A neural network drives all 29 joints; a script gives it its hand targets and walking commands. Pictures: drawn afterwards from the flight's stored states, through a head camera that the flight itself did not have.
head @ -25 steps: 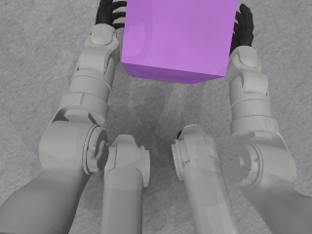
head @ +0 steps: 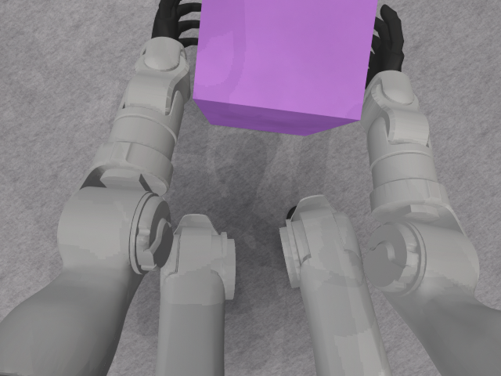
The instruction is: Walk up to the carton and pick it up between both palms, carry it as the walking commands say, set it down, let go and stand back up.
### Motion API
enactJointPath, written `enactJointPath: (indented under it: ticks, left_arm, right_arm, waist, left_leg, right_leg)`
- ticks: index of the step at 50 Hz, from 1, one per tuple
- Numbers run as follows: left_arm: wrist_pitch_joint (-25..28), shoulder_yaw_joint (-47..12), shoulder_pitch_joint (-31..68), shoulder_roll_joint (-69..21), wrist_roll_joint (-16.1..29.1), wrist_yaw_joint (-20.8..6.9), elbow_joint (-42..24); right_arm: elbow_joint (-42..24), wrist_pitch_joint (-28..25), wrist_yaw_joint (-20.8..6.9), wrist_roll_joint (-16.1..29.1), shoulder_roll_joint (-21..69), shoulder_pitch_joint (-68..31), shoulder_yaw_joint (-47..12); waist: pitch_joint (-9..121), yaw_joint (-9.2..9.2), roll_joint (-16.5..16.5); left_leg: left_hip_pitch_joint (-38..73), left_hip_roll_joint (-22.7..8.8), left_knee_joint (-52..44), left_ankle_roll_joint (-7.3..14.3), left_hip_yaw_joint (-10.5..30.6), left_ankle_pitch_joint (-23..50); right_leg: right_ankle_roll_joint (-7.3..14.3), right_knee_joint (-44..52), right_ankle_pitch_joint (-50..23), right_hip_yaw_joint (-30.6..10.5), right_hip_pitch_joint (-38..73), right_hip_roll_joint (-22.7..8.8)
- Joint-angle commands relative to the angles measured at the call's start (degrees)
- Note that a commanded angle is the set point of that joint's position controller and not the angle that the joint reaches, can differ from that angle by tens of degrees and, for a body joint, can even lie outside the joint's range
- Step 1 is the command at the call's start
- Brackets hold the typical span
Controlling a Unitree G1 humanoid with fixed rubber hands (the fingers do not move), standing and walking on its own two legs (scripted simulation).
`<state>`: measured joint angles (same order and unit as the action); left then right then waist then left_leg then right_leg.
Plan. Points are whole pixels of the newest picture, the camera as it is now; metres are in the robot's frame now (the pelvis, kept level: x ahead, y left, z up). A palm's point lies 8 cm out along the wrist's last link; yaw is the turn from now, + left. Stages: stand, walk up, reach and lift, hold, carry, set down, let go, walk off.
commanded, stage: set down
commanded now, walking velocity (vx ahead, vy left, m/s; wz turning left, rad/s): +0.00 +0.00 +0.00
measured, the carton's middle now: (271, 75) +0.50 -0.06 -0.22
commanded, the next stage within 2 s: none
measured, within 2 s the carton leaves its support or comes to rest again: rests again in 1.04 s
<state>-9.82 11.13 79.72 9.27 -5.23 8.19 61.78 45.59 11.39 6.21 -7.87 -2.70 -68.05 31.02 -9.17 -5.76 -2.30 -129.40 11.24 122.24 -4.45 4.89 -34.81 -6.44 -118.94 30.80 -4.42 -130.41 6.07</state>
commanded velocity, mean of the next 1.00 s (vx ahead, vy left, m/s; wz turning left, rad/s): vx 0.00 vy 0.00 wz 0.00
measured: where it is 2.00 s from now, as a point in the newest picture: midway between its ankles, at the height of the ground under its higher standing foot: (255, 277)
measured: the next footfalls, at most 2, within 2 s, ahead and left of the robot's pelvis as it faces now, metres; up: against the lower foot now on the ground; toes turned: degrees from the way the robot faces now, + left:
none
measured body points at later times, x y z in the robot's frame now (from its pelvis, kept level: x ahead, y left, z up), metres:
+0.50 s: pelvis +0.00 +0.00 -0.01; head +0.36 -0.01 +0.27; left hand +0.56 +0.07 -0.18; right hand +0.49 -0.21 -0.18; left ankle +0.10 +0.12 -0.36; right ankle +0.12 -0.14 -0.36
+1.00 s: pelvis +0.00 +0.00 -0.01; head +0.35 +0.00 +0.26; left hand +0.55 +0.07 -0.19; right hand +0.49 -0.21 -0.18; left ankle +0.10 +0.12 -0.36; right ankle +0.12 -0.14 -0.36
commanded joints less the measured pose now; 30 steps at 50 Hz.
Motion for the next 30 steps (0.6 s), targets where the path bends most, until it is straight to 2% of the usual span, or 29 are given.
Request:
enactJointPath:
  ticks: [1,30]
  left_arm:
    - [2.0,-14.4,26.9,-50.8,3.4,-12.4,-4.0]
    - [3.6,-13.8,26.7,-46.8,3.7,-13.3,-2.4]
  right_arm:
    - [-1.9,-1.5,-15.1,4.6,43.2,-37.5,-24.4]
    - [0.4,-3.1,-15.1,5.1,40.6,-35.9,-23.0]
  waist:
    - [58.5,-3.90,-3.2]
    - [51.8,-3.45,-3.8]
  left_leg:
    - [22.4,0.6,-10.6,3.4,-7.1,16.4]
    - [20.4,-0.1,-8.4,3.7,-6.5,17.4]
  right_leg:
    - [2.6,6.6,-20.2,10.7,30.6,1.6]
    - [3.3,3.9,-21.2,10.1,28.3,1.2]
